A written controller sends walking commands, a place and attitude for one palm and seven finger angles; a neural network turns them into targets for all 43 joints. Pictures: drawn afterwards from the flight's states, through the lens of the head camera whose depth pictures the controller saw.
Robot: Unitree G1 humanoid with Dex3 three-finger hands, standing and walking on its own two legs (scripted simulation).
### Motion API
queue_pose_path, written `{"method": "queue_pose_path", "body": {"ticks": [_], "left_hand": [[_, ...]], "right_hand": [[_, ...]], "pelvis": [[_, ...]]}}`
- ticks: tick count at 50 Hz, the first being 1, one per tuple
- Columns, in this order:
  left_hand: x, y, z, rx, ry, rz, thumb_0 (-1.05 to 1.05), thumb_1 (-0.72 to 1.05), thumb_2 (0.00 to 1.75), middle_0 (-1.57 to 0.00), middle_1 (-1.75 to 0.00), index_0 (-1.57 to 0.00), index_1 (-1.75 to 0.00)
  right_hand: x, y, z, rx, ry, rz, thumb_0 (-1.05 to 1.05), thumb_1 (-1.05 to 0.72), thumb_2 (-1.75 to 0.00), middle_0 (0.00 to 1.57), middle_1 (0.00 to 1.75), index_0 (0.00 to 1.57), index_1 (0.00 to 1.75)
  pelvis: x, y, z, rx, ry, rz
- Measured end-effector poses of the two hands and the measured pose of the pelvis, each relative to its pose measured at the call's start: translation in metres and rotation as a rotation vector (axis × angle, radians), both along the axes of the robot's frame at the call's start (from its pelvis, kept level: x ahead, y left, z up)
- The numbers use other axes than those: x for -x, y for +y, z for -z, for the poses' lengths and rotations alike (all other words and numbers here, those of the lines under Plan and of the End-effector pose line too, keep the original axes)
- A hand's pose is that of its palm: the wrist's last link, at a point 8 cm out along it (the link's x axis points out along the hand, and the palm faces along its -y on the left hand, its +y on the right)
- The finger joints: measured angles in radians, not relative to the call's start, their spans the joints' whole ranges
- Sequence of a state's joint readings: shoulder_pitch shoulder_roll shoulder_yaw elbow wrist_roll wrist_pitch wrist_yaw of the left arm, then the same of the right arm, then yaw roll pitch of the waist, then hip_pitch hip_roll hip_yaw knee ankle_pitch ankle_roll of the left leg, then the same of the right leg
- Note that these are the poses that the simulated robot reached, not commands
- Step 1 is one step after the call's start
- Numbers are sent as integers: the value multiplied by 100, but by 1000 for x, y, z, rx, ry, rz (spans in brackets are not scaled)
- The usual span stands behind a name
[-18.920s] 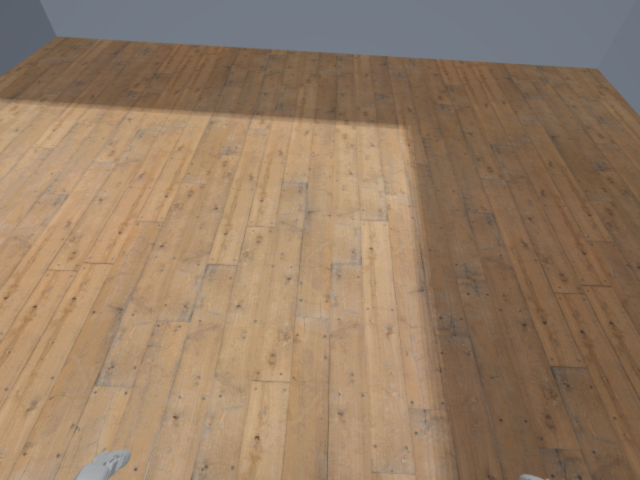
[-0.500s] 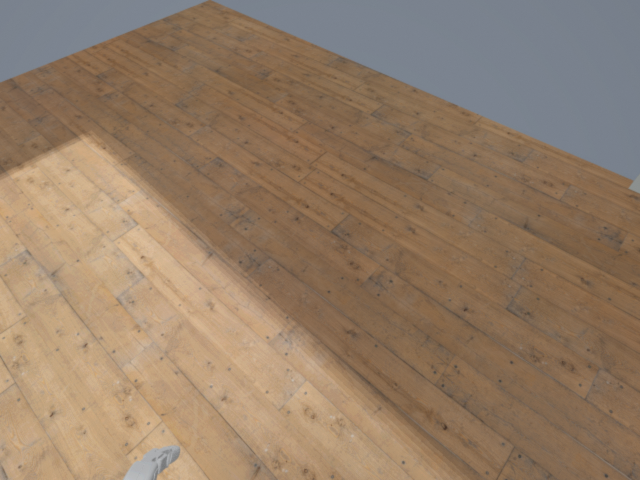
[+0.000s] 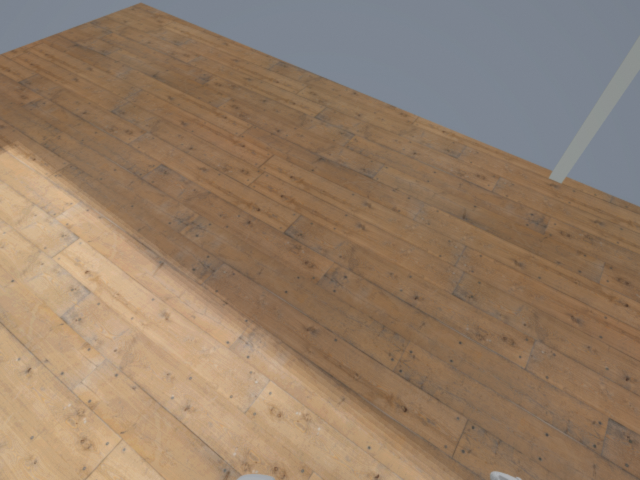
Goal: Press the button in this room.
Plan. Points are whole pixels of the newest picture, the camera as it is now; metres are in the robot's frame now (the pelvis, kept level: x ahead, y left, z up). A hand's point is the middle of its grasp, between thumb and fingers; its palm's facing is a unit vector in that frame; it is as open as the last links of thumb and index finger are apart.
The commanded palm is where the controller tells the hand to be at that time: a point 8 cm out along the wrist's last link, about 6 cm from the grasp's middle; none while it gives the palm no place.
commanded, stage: turn or walk to find it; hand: left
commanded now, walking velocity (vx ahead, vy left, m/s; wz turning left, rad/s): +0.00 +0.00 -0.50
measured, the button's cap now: out of the picture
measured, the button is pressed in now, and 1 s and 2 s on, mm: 0 0 0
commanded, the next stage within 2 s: stand and wait in 2.00 s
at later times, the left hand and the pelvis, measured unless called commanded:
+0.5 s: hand out of the picture +0.13 +0.17 -0.15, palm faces -0.31 -0.92 -0.23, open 7.4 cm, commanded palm none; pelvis -0.02 +0.00 +0.00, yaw -19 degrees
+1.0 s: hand out of the picture +0.13 +0.09 -0.17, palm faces -0.38 -0.90 -0.20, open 7.3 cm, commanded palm none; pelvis +0.12 -0.10 +0.00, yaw -27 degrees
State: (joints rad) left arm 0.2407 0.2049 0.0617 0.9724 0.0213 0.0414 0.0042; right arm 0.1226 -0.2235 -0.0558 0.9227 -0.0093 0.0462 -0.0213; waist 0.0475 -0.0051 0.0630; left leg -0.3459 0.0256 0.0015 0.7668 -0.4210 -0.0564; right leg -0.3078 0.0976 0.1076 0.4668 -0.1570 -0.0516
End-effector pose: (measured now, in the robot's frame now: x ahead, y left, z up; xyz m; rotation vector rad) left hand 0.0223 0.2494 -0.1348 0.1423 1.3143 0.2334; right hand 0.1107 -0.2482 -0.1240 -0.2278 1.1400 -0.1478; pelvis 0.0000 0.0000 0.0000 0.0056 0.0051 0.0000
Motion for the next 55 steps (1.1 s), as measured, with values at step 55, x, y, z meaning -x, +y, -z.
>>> {"method": "queue_pose_path", "body": {"ticks": [55], "left_hand": [[-157, -112, 25, 21, 330, 422, 1, 91, 90, -21, -30, -21, -30]], "right_hand": [[-76, -109, 17, -40, -85, 412, 0, -91, -90, 20, 30, 19, 30]], "pelvis": [[-178, -99, 22, 32, 2, 498]]}}
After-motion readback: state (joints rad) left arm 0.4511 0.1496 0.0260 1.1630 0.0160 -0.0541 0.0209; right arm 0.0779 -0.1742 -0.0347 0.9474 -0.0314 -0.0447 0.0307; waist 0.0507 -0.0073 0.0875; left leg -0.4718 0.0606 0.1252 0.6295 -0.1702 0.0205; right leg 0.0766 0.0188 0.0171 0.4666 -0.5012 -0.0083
